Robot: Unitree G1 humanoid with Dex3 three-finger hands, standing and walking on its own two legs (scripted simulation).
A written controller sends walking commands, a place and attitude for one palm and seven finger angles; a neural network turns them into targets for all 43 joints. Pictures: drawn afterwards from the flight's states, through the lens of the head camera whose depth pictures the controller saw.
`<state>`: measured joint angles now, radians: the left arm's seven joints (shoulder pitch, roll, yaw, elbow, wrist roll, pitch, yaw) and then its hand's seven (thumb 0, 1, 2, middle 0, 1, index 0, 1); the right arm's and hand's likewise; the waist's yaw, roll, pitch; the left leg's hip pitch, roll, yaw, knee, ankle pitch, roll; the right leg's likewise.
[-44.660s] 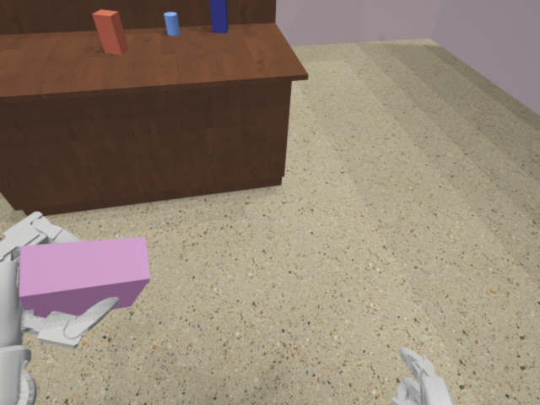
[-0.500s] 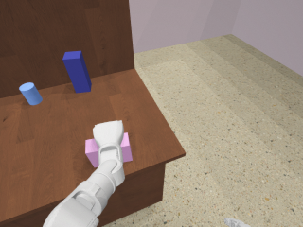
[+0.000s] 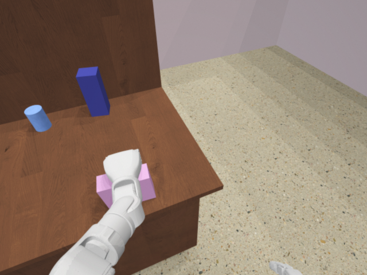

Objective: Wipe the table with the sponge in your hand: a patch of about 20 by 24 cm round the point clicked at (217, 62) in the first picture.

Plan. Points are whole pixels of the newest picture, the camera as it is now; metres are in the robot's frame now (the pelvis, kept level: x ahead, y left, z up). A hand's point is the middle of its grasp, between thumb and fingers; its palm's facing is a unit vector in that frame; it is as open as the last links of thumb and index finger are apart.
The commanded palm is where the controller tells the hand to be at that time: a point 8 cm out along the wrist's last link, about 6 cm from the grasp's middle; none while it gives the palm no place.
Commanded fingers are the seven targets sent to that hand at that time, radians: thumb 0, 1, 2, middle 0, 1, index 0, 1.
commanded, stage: slide back across to the middle lane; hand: left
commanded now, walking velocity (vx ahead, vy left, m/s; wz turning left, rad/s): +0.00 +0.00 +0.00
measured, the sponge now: (129, 190) +0.35 +0.17 -0.05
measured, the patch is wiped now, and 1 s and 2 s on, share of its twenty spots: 0.95 0.95 0.95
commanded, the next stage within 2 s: wipe forward along the middle lane in 0.38 s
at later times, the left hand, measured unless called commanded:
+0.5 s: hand (113, 185) +0.34 +0.20 +0.00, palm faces -0.06 -0.07 -1.00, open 9.1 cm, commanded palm +0.30 +0.21 +0.04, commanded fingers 0.00 0.10 1.30 -1.20 -1.60 -1.20 -1.60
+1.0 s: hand (106, 174) +0.37 +0.23 +0.00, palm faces -0.10 -0.01 -0.99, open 9.1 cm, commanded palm +0.35 +0.23 +0.03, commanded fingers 0.00 0.10 1.30 -1.20 -1.60 -1.20 -1.60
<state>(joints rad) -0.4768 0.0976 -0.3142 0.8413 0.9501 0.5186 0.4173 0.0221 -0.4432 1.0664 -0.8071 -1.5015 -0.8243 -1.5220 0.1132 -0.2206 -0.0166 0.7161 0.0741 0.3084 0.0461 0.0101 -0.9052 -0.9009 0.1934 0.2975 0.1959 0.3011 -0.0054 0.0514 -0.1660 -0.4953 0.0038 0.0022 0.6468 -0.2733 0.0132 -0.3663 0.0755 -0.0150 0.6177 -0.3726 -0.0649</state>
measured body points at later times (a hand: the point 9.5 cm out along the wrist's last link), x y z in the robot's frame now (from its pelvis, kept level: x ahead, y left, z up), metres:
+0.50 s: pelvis +0.01 -0.01 +0.00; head +0.00 -0.03 +0.45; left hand +0.33 +0.20 +0.06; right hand +0.19 -0.24 -0.11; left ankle +0.03 +0.11 -0.72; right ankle -0.04 -0.08 -0.72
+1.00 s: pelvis -0.01 -0.02 -0.01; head +0.01 -0.03 +0.44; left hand +0.37 +0.22 +0.05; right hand +0.11 -0.27 -0.14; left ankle +0.03 +0.11 -0.72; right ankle -0.04 -0.08 -0.72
